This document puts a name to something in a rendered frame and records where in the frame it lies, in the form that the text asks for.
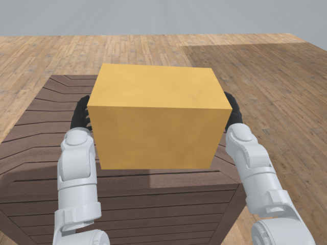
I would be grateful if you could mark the carton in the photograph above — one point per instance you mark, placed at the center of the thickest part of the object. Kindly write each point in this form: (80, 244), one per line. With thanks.
(157, 117)

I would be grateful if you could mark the right robot forearm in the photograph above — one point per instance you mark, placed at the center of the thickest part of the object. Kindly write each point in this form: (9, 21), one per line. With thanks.
(265, 195)

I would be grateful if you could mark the pedestal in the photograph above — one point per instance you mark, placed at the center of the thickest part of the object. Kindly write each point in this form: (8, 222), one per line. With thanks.
(138, 206)

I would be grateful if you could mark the robot right upper arm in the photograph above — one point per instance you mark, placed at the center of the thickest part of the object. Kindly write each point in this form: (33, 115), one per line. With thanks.
(280, 231)

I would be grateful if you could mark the robot left upper arm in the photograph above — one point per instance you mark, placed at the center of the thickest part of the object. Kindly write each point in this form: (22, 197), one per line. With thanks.
(92, 237)

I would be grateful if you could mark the left robot hand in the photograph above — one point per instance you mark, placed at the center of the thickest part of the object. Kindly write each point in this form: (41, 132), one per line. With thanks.
(79, 117)

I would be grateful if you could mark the left robot forearm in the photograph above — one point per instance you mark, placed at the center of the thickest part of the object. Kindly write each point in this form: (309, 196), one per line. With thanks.
(78, 204)

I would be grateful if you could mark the right robot hand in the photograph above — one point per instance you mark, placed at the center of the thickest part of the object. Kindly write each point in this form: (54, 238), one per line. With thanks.
(235, 116)

